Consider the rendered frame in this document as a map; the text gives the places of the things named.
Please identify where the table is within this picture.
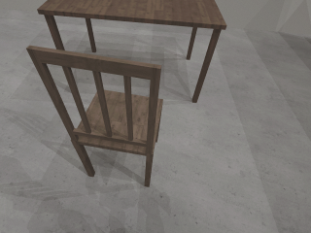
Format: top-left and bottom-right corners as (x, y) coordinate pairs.
(37, 0), (227, 103)

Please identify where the chair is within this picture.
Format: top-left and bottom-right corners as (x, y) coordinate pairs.
(26, 46), (163, 187)

